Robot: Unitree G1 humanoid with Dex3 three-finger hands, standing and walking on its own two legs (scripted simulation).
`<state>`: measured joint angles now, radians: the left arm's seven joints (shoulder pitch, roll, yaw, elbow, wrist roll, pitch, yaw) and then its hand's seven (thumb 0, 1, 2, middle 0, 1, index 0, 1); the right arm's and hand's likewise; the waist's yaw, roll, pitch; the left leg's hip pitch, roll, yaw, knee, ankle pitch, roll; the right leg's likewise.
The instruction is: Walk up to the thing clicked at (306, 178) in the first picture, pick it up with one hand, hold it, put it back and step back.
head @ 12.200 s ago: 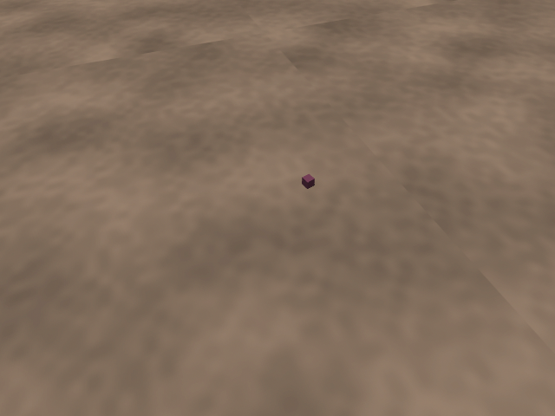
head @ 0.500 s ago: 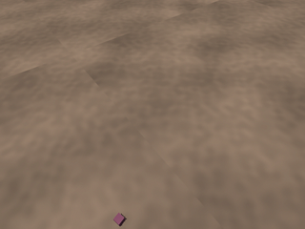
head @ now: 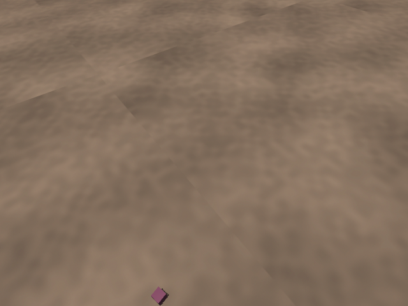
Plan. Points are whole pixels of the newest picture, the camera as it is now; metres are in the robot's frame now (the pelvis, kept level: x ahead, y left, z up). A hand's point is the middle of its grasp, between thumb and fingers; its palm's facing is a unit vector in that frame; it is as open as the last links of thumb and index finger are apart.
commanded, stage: stand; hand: left
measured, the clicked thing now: (159, 296) +0.32 +0.23 -0.76
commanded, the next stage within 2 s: walk up in 2.00 s
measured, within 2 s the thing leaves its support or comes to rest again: neither
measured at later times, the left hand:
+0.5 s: hand out of the picture +0.08 +0.25 -0.15, palm faces -0.02 -0.94 -0.35, open 7.4 cm
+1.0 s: hand out of the picture +0.08 +0.25 -0.15, palm faces -0.02 -0.94 -0.35, open 7.4 cm
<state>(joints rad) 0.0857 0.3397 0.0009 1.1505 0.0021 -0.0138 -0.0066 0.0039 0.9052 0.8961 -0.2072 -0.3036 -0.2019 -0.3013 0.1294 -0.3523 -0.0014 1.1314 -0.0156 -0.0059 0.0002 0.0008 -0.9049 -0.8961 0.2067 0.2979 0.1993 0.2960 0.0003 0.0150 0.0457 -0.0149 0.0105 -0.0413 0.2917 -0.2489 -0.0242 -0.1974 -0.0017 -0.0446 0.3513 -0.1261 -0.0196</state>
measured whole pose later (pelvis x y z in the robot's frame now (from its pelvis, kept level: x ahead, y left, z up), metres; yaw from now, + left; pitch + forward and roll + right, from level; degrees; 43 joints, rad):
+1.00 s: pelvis +0.00 +0.00 +0.00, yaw +0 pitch -2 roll +0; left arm 0.09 0.34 0.00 1.14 0.00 -0.01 -0.01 0.00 0.91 0.90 -0.21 -0.30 -0.20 -0.30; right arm 0.15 -0.36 0.01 1.11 -0.02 -0.01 0.00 0.00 -0.90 -0.90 0.21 0.30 0.20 0.30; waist 0.00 0.02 0.05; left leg -0.01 0.01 -0.04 0.29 -0.25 -0.03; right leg -0.19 0.00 -0.04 0.36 -0.13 -0.02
